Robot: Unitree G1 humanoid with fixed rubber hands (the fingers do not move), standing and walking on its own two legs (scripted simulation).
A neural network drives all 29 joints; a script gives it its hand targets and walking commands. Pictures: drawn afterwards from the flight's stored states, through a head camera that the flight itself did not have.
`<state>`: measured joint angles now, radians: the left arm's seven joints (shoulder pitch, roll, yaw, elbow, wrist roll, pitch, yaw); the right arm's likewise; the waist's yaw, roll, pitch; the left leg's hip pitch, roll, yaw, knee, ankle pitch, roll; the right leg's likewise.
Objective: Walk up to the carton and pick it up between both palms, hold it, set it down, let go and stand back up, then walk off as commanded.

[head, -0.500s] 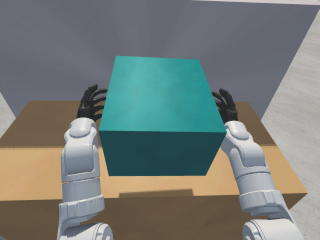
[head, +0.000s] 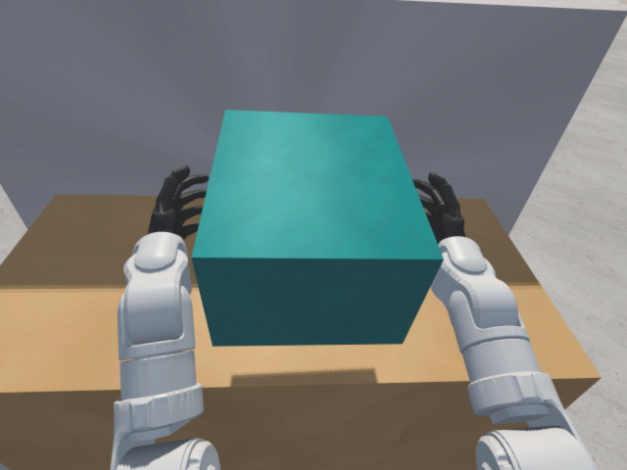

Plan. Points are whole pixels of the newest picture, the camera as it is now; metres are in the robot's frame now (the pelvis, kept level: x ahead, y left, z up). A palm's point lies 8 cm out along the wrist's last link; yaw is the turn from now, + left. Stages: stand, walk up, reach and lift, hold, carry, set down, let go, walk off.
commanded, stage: hold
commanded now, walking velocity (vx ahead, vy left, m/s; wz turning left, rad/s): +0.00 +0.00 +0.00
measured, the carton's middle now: (308, 219) +0.41 +0.01 +0.14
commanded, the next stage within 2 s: set down in 1.26 s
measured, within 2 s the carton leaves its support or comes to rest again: neither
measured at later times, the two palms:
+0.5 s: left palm (169, 230) +0.35 +0.17 +0.18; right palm (445, 234) +0.35 -0.16 +0.17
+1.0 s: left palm (171, 233) +0.35 +0.17 +0.18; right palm (446, 235) +0.35 -0.16 +0.17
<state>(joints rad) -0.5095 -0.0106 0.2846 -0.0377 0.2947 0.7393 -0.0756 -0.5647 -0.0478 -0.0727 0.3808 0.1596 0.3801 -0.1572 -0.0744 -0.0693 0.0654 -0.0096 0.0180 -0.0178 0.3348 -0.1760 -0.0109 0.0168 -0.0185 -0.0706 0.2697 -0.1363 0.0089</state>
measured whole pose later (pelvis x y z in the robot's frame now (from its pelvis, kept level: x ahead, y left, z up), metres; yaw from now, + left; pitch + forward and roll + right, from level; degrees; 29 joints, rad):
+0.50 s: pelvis +0.00 +0.00 +0.00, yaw +0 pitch -8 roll -1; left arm -0.52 -0.01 0.29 -0.03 0.29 0.73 -0.07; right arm -0.57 -0.05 -0.08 0.38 0.15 0.38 -0.16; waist -0.07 -0.06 0.06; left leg -0.02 0.02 -0.02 0.33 -0.17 -0.01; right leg 0.01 -0.02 -0.07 0.27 -0.13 0.01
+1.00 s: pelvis +0.00 +0.00 +0.00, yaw +0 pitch -8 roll -1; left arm -0.51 -0.01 0.28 -0.04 0.29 0.74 -0.07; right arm -0.56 -0.05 -0.07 0.38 0.16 0.38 -0.16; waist -0.07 -0.07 0.06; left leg -0.01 0.02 -0.01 0.33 -0.18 -0.01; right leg 0.01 -0.02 -0.07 0.27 -0.13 0.01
